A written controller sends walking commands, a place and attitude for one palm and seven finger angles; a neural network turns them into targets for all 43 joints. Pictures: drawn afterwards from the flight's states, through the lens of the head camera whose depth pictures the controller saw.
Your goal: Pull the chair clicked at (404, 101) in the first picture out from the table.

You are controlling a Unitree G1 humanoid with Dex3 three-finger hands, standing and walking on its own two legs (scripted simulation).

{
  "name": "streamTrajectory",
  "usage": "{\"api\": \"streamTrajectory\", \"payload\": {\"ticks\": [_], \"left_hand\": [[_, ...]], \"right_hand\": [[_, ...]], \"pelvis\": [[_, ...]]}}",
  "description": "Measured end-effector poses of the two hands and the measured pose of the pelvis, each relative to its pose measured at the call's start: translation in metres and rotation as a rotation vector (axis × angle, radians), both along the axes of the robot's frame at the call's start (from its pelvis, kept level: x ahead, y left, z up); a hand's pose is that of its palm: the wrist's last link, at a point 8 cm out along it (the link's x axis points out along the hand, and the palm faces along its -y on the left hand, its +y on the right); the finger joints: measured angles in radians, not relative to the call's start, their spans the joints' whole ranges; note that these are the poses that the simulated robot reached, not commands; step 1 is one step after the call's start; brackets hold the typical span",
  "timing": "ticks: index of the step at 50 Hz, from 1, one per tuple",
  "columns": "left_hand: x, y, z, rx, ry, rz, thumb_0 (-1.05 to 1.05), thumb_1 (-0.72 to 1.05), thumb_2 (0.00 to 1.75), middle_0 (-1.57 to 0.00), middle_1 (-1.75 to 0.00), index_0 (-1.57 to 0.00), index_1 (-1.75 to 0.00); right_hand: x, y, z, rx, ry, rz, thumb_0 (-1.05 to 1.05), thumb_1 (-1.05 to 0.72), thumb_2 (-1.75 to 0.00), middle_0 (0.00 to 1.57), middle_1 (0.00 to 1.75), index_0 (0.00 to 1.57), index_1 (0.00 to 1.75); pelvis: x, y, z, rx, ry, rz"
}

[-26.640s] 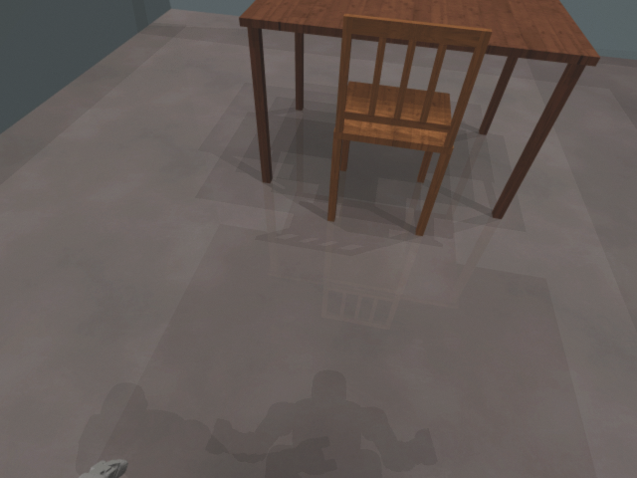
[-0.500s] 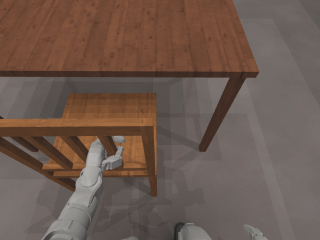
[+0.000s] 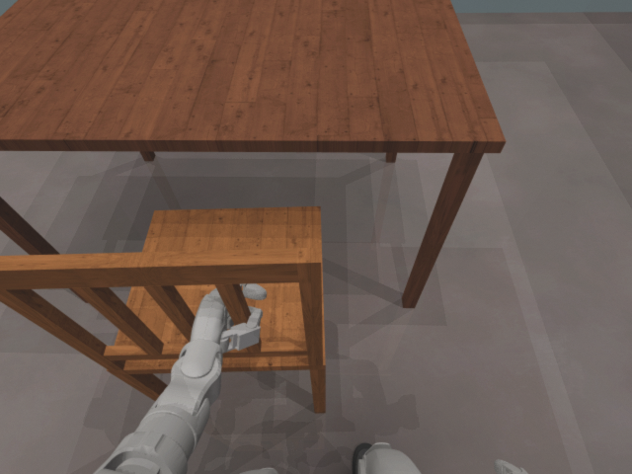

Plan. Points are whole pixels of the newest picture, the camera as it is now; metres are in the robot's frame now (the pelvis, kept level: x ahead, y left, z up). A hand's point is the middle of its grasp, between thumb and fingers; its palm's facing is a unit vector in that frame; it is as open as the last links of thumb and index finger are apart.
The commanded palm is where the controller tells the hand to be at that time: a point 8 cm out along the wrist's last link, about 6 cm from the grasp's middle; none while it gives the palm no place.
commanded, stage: step backward, pulling the chair out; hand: left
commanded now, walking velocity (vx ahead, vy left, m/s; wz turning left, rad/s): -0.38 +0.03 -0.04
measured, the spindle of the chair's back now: (184, 319) +0.34 +0.21 -0.08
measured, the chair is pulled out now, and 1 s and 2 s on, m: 0.16 0.19 0.36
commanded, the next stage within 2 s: none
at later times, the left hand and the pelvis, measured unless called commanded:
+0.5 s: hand (252, 327) +0.32 +0.10 -0.06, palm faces -0.06 -0.98 -0.16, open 5.4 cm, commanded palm +0.31 +0.15 -0.05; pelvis -0.01 +0.00 +0.00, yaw -1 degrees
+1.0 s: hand (243, 357) +0.27 +0.11 -0.06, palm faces -0.13 -0.98 -0.15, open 5.4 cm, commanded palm +0.27 +0.16 -0.06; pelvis -0.05 +0.02 +0.00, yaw -3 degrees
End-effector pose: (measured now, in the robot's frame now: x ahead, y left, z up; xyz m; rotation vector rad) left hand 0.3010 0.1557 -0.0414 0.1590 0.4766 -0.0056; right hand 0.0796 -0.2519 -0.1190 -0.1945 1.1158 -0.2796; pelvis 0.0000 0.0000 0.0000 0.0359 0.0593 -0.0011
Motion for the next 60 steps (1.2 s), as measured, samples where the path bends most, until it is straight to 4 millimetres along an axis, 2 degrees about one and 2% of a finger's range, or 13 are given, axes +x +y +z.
{"api": "streamTrajectory", "payload": {"ticks": [7,13,20,27,31,36,42,48,54,57,60], "left_hand": [[0.0,0.0,0.0,0.012,-0.005,0.018,0.07,0.66,0.83,-0.37,-1.17,-0.5,-1.45],[0.0,0.0,0.0,0.004,0.001,0.006,0.07,0.67,0.82,-0.35,-1.19,-0.5,-1.45],[0.001,0.001,0.0,0.006,-0.007,-0.035,0.06,0.68,0.79,-0.34,-1.21,-0.5,-1.45],[0.001,0.001,0.0,0.014,-0.008,-0.01,0.06,0.67,0.82,-0.35,-1.21,-0.5,-1.45],[-0.001,-0.001,0.0,0.015,-0.004,0.019,0.07,0.66,0.83,-0.36,-1.2,-0.5,-1.45],[-0.007,-0.002,0.001,0.007,0.011,0.029,0.08,0.67,0.82,-0.35,-1.19,-0.5,-1.45],[-0.017,0.001,0.001,-0.003,0.017,-0.031,0.07,0.68,0.79,-0.32,-1.21,-0.5,-1.45],[-0.033,0.008,0.001,-0.004,0.01,-0.083,0.07,0.68,0.79,-0.31,-1.24,-0.5,-1.45],[-0.045,0.008,0.001,0.009,0.009,-0.059,0.07,0.67,0.82,-0.34,-1.23,-0.5,-1.45],[-0.047,0.006,0.001,0.011,0.011,-0.037,0.08,0.66,0.83,-0.35,-1.21,-0.5,-1.45],[-0.05,0.005,0.002,0.01,0.013,-0.028,0.08,0.66,0.83,-0.35,-1.21,-0.5,-1.45]], "right_hand": [[0.002,0.006,-0.012,0.044,-0.007,0.014,0.01,-0.91,-0.89,0.2,0.3,0.21,0.3],[-0.004,0.002,0.0,0.014,0.007,0.025,0.01,-0.91,-0.89,0.2,0.3,0.21,0.3],[-0.003,0.0,0.006,-0.032,-0.017,0.011,0.01,-0.91,-0.89,0.2,0.3,0.21,0.3],[0.013,0.009,-0.002,0.024,-0.041,0.041,0.01,-0.91,-0.89,0.2,0.3,0.21,0.3],[0.014,0.005,-0.003,0.04,-0.059,0.038,0.01,-0.91,-0.89,0.2,0.3,0.21,0.3],[0.001,-0.009,0.005,0.011,-0.04,0.015,0.01,-0.91,-0.89,0.21,0.3,0.21,0.3],[-0.025,-0.017,0.019,-0.077,0.004,0.016,0.01,-0.91,-0.89,0.2,0.3,0.21,0.3],[-0.043,0.004,0.021,-0.074,-0.002,-0.017,0.01,-0.91,-0.89,0.2,0.3,0.2,0.3],[-0.045,0.033,0.003,0.041,-0.027,-0.008,0.01,-0.91,-0.89,0.2,0.3,0.21,0.3],[-0.049,0.038,-0.003,0.079,-0.03,-0.009,0.01,-0.91,-0.89,0.2,0.3,0.21,0.3],[-0.059,0.033,-0.005,0.071,-0.034,-0.016,0.01,-0.91,-0.89,0.21,0.3,0.21,0.3]], "pelvis": [[-0.002,-0.004,-0.004,0.0,0.001,0.002],[-0.007,0.002,0.004,-0.012,0.011,0.025],[-0.006,0.008,0.0,-0.007,-0.01,0.003],[-0.009,-0.004,-0.002,-0.015,-0.015,-0.018],[-0.015,-0.012,-0.002,-0.014,-0.006,-0.013],[-0.023,-0.009,0.004,-0.017,0.006,-0.002],[-0.036,0.011,0.007,-0.026,0.024,0.022],[-0.048,0.023,0.005,-0.007,-0.006,-0.033],[-0.051,0.015,0.002,-0.029,-0.018,-0.07],[-0.059,0.009,0.003,-0.033,-0.015,-0.065],[-0.069,0.011,0.002,-0.039,-0.005,-0.054]]}}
